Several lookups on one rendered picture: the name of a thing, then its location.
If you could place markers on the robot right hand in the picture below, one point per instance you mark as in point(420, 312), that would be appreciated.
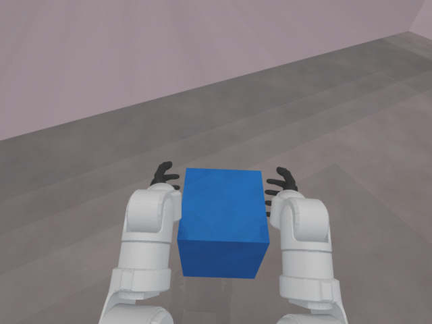
point(288, 184)

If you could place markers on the right robot forearm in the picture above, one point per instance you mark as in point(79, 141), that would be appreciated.
point(307, 278)

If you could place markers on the left robot forearm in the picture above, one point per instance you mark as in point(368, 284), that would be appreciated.
point(142, 270)

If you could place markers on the robot left hand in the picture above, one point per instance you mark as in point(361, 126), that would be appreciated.
point(161, 178)

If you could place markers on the carton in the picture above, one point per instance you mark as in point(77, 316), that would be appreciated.
point(223, 231)

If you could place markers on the robot left upper arm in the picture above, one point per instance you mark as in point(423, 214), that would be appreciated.
point(123, 313)

